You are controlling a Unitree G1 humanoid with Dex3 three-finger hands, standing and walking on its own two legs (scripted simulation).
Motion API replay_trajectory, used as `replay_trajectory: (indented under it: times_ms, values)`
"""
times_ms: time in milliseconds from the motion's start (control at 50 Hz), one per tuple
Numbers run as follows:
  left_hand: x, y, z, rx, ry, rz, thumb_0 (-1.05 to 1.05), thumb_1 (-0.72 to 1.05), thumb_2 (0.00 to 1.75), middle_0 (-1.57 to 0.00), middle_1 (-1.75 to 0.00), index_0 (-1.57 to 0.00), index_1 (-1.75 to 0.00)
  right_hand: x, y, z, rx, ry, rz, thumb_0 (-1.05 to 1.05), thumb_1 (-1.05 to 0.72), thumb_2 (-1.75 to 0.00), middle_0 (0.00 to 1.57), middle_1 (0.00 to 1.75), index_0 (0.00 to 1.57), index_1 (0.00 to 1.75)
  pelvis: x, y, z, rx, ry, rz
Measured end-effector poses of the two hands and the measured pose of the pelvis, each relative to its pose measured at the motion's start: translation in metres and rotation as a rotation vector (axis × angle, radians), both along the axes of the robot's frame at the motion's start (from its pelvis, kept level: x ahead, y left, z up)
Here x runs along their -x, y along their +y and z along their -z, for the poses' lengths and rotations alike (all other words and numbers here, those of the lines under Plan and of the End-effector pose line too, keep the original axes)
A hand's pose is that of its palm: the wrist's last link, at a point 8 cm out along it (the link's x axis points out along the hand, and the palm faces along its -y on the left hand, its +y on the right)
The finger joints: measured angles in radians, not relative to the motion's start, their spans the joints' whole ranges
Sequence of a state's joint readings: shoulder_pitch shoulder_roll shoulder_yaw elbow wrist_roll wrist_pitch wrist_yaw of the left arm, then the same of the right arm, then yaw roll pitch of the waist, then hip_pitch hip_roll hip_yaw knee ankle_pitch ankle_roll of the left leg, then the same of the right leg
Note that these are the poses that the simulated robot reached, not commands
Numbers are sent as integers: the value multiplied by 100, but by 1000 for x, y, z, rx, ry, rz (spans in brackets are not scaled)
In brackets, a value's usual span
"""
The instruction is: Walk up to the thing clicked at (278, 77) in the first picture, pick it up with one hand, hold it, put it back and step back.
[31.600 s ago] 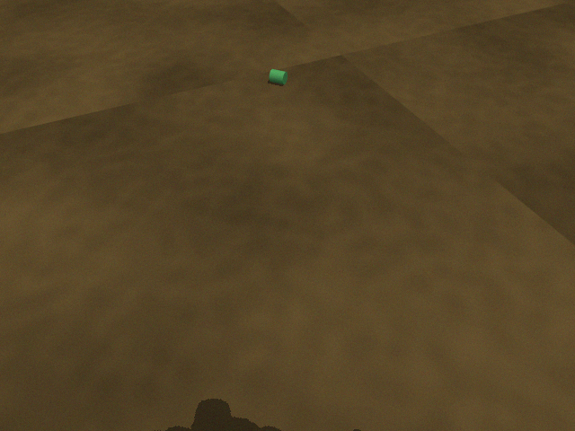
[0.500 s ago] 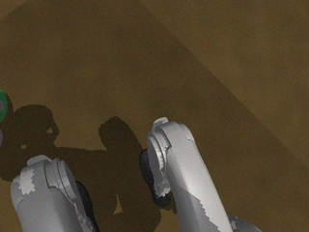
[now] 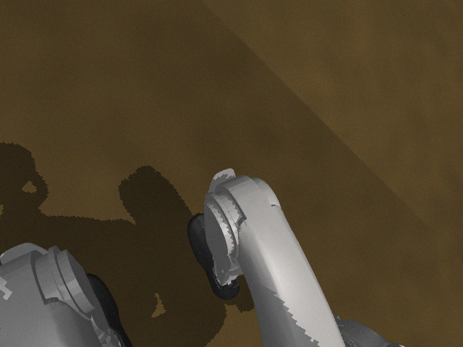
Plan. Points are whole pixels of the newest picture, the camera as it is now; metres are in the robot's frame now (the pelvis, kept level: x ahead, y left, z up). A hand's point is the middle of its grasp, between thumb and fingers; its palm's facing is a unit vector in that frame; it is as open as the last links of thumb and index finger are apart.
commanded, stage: rest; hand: left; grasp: from above
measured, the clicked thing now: out of the picture +0.46 +0.32 -0.25
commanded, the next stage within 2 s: open in 0.80 s
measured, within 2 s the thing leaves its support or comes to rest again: neither
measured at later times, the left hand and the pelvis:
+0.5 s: hand out of the picture +0.45 +0.31 -0.24, palm faces +0.00 -0.47 -0.88, open 12.7 cm; pelvis +0.00 +0.00 -0.01, yaw -1 degrees
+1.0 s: hand out of the picture +0.46 +0.30 -0.25, palm faces +0.00 -0.47 -0.88, open 12.7 cm; pelvis +0.00 +0.00 -0.01, yaw -2 degrees
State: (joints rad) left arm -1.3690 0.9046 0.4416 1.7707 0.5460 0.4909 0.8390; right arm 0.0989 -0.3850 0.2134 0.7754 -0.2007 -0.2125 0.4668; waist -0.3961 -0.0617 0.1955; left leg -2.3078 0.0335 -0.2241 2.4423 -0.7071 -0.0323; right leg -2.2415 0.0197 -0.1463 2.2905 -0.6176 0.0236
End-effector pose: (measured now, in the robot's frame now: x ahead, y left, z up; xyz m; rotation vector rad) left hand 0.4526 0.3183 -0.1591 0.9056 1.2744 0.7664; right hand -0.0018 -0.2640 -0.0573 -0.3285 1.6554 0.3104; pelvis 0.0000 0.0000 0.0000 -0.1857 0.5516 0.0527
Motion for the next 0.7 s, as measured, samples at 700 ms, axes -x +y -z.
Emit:
replay_trajectory:
  times_ms: [700]
  values:
    - [-1,-5,33,7,-15,-8,0,-41,83,-48,-60,-47,-70,10,13,-12,-22,14,-32,-1,-91,-91,20,29,20,30,2,4,8,35,-39,12]
